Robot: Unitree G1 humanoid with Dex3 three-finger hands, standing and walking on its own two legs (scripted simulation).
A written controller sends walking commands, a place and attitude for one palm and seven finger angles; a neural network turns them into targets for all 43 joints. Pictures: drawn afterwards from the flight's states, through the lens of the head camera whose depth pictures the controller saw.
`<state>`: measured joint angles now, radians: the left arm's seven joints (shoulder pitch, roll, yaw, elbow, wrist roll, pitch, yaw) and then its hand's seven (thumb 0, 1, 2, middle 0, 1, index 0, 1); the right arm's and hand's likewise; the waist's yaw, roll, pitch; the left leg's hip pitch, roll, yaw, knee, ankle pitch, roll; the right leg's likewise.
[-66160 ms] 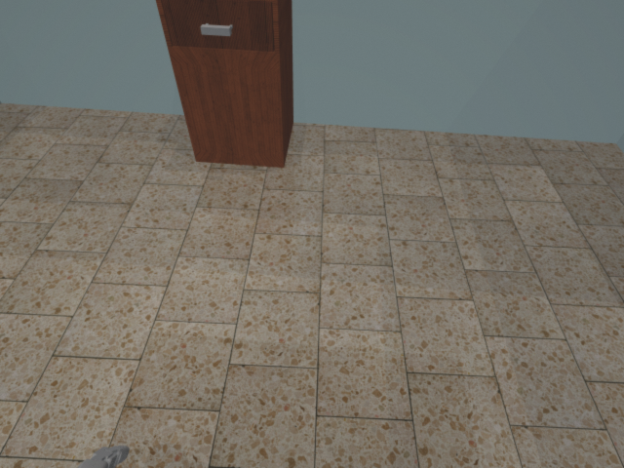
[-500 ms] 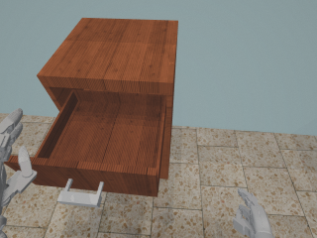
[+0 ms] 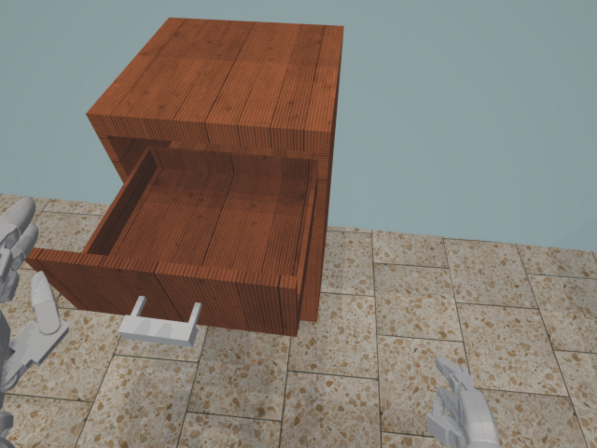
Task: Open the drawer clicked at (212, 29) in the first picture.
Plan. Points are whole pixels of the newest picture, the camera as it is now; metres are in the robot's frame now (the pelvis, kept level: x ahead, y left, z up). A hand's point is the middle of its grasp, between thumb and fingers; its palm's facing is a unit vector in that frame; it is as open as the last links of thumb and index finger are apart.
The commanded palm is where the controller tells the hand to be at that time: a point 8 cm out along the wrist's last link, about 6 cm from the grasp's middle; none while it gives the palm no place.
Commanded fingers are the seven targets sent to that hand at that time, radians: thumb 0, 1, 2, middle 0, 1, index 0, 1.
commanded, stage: step back with the hand held close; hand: left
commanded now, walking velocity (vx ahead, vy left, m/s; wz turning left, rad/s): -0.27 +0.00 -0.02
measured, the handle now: (164, 317) +0.31 +0.24 -0.08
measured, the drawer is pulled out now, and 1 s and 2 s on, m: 0.29 0.29 0.29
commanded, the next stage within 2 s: stop stepping back and stand still in 0.50 s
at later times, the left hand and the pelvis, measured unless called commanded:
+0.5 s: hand out of the picture +0.10 +0.21 +0.17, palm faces +0.33 -0.82 -0.47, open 7.4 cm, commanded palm +0.03 +0.27 +0.19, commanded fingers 0.00 0.90 0.90 -0.20 -0.30 -0.20 -0.30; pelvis -0.10 -0.01 +0.00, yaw +0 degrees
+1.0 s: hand out of the picture +0.02 +0.18 +0.17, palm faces +0.29 -0.83 -0.48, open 7.4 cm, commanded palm -0.04 +0.24 +0.19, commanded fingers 0.00 0.90 0.90 -0.20 -0.30 -0.20 -0.30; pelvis -0.18 -0.04 +0.01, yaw -1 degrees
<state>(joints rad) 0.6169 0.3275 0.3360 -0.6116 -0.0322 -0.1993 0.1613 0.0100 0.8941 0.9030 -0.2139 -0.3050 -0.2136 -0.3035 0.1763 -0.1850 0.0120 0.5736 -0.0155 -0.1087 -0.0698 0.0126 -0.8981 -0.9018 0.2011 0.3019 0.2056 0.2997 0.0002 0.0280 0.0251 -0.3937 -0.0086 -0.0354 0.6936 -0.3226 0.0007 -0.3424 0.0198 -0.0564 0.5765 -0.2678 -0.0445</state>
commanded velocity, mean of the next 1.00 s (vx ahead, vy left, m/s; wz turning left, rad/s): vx -0.15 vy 0.03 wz -0.02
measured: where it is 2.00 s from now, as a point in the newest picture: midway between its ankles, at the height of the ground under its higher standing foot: outside the picture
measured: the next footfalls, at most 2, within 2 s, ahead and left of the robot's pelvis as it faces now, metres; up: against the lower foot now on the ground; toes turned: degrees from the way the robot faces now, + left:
left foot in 0.52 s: -0.08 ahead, +0.13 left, +0.00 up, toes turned +3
right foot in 0.76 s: -0.13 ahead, -0.12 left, +0.00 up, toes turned -5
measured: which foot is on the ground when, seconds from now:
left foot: down 0.00-0.32, up 0.34-0.50, down 0.52-0.78, up 0.80-1.00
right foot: down 0.00-0.54, up 0.56-0.74, down 0.76-1.00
